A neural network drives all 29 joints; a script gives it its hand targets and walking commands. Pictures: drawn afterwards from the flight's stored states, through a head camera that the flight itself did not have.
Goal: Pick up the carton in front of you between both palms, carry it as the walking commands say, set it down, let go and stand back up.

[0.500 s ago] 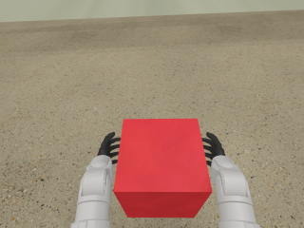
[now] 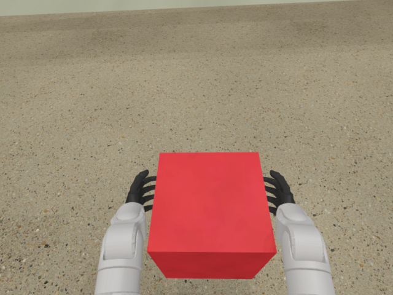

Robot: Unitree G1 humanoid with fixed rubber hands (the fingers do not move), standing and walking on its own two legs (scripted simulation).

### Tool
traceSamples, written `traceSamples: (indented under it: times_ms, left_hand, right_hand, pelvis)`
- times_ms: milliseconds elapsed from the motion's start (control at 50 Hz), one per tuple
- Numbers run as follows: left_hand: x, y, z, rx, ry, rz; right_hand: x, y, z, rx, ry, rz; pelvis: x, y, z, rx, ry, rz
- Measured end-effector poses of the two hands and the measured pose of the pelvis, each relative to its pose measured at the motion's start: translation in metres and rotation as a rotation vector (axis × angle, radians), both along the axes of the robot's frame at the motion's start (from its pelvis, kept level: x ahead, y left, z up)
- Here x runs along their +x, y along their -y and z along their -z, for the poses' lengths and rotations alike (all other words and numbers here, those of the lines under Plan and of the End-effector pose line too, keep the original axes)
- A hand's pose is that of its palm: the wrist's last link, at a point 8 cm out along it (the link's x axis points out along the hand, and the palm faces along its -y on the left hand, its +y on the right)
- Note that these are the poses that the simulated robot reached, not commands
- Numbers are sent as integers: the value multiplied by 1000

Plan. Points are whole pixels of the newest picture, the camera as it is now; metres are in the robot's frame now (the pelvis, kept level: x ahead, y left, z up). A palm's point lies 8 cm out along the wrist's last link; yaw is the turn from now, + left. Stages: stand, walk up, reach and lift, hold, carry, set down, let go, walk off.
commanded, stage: carry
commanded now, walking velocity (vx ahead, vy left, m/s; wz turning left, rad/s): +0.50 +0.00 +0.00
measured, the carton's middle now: (208, 220) +0.30 +0.00 -0.05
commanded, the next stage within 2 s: none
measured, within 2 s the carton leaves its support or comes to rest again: neither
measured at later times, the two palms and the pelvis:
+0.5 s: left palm (144, 128) +0.53 +0.18 +0.01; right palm (254, 131) +0.52 -0.12 +0.01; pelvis +0.23 +0.04 -0.01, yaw -3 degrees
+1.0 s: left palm (147, 104) +0.61 +0.19 +0.03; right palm (249, 105) +0.61 -0.11 +0.03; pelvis +0.32 +0.04 -0.01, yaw -1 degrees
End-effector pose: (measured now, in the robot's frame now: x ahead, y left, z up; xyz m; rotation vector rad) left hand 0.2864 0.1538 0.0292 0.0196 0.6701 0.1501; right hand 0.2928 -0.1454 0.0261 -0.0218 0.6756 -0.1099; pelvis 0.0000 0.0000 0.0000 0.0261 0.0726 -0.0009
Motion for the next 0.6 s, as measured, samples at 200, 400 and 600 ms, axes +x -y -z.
traceSamples:
  times_ms: [200, 400, 600]
  left_hand:
    - [136, -21, 15, -22, 32, 83]
    - [202, -33, 31, -28, -48, 83]
    - [280, -22, 0, 18, 34, 67]
  right_hand:
    - [112, -22, 7, -33, 32, 79]
    - [180, -34, 18, -50, -49, 68]
    - [259, -22, 6, 12, 34, 62]
  pelvis:
    - [121, -42, 26, -13, 14, 42]
    - [191, -53, 4, -46, 9, 52]
    - [268, -39, 14, -36, 30, 29]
